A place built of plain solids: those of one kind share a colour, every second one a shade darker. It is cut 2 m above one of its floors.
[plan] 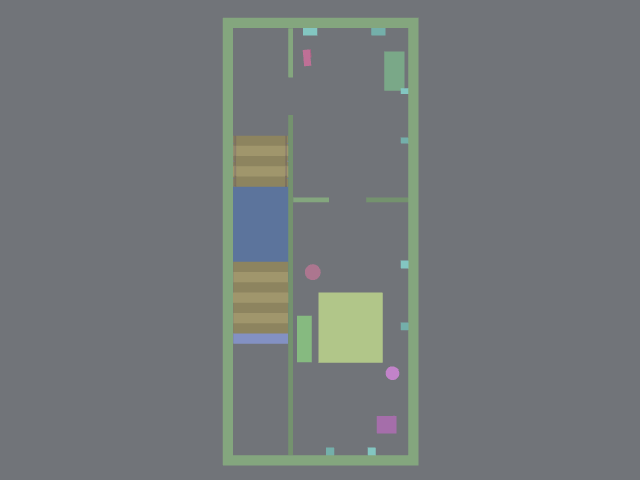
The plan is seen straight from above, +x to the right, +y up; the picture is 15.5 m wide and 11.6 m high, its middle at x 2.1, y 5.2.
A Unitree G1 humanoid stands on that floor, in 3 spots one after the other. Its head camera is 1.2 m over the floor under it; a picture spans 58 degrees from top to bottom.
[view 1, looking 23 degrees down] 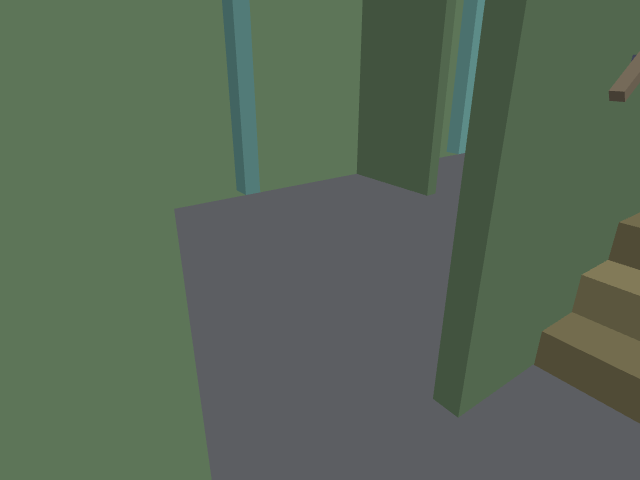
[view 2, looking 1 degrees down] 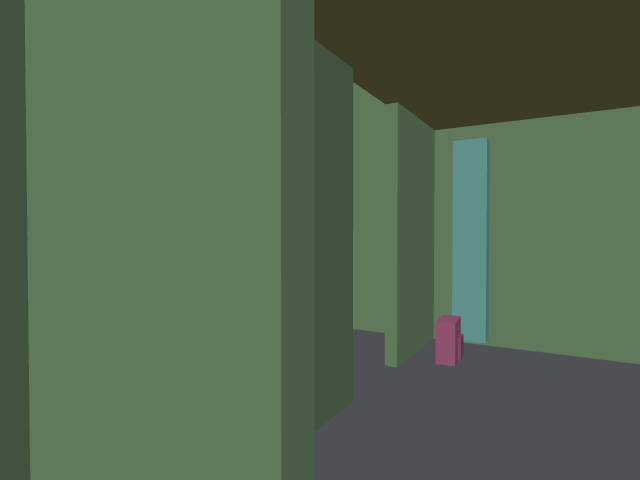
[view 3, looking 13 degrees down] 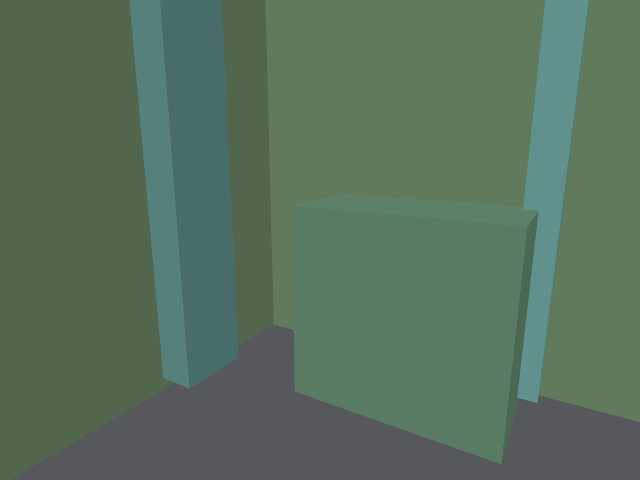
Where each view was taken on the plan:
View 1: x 0.67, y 9.32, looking -36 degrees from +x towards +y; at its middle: ground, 3.07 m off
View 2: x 2.77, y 5.47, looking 120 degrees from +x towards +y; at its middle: wall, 2.64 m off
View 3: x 2.09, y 8.67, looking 31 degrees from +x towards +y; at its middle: slotfit_kitchen_wall_table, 1.87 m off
